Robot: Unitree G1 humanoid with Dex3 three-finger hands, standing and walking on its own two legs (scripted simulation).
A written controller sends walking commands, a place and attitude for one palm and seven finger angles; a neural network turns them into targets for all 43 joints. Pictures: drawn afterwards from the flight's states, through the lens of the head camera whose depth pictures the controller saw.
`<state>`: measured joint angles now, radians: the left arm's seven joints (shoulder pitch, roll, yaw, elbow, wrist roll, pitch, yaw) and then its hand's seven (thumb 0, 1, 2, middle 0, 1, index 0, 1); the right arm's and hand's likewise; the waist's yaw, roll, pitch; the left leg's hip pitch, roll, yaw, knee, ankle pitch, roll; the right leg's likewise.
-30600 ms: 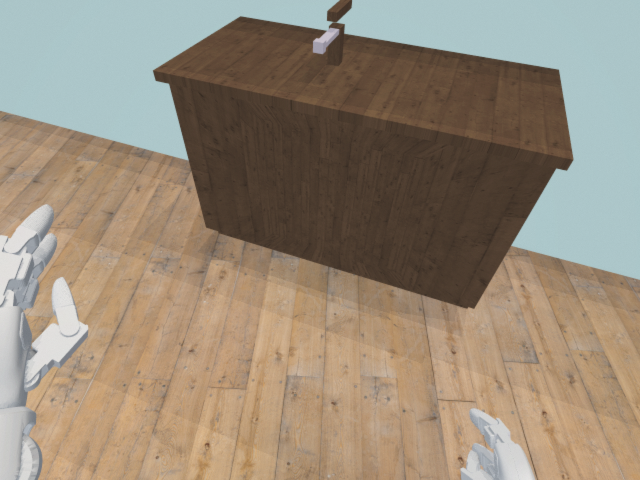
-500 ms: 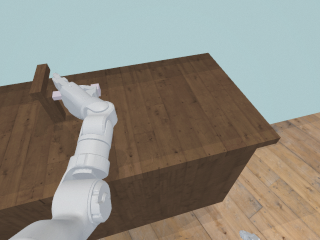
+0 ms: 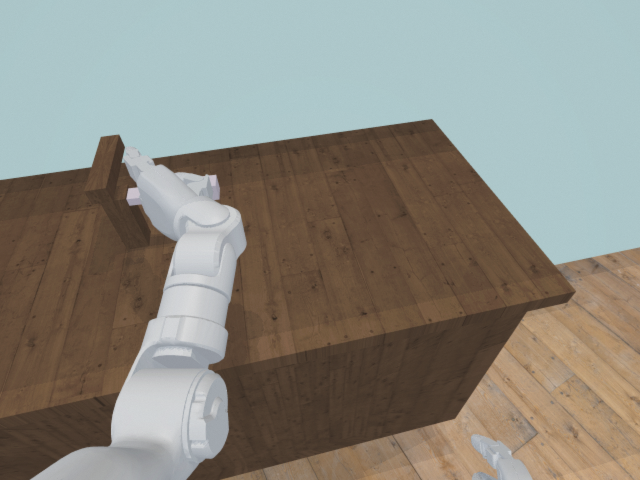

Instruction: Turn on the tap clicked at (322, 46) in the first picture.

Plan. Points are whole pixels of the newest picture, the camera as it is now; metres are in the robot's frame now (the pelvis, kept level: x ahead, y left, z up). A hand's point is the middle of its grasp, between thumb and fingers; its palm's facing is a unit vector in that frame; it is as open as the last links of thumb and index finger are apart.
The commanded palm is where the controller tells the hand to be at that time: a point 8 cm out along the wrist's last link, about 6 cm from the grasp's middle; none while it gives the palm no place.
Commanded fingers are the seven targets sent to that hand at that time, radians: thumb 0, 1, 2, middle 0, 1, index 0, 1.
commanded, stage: lift the hand up off the lever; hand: left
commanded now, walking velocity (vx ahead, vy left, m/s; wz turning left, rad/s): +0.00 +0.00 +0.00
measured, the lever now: (210, 187) +0.52 +0.21 +0.09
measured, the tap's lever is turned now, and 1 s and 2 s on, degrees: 86 86 86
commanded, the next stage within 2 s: draw the hand back beside the body in 0.06 s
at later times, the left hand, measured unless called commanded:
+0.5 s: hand (189, 234) +0.36 +0.18 +0.15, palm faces +0.31 -0.94 -0.16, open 7.8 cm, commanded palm +0.32 +0.21 +0.17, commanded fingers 0.00 0.90 0.90 -0.17 -0.20 -0.17 -0.20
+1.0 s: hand (113, 296) +0.26 +0.22 +0.17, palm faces +0.25 -0.94 -0.24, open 7.6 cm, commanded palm +0.22 +0.27 +0.17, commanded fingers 0.00 0.90 0.90 -0.19 -0.28 -0.19 -0.28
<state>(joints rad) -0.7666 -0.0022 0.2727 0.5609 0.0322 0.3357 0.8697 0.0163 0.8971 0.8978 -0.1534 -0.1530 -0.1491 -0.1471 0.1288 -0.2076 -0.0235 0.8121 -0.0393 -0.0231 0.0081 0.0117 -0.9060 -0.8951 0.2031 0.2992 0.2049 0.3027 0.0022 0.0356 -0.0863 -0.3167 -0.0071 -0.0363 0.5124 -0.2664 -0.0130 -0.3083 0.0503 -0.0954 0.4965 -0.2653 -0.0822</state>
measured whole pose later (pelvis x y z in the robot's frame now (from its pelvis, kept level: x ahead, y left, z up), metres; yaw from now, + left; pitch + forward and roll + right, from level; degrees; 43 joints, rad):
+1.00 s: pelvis -0.01 +0.02 +0.01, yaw -2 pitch -6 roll +0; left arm 0.14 0.30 0.15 -0.17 -0.09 -0.09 0.09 0.02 0.89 0.90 -0.19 -0.25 -0.19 -0.25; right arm 0.13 -0.21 0.04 0.63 0.02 -0.02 -0.04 0.01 -0.90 -0.90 0.20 0.30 0.21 0.30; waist 0.05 0.06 0.05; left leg -0.04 -0.01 0.01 0.35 -0.20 0.02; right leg -0.03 0.05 -0.05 0.30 -0.17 -0.05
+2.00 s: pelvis -0.02 +0.03 +0.01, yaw -3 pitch -1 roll -1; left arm 0.45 0.35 0.31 -0.41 -0.08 -0.16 0.10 0.01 0.89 0.90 -0.21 -0.30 -0.20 -0.30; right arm 0.15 -0.25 0.01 0.57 0.02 -0.02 -0.06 0.01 -0.90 -0.89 0.20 0.30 0.21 0.30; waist 0.02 0.06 0.04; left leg -0.21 -0.01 0.03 0.45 -0.22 0.03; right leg -0.21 0.05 -0.03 0.40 -0.18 -0.04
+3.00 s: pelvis -0.14 +0.05 +0.00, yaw -3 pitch +2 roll -1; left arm 0.48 0.39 0.39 -0.57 -0.06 -0.19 0.15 0.02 0.89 0.90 -0.21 -0.30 -0.21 -0.30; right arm 0.16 -0.17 0.00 0.59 -0.01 -0.11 -0.05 0.01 -0.90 -0.90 0.20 0.30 0.21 0.30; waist 0.03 -0.02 0.05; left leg -0.38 0.03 0.00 0.51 -0.16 0.00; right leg -0.39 0.03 0.03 0.74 -0.41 0.03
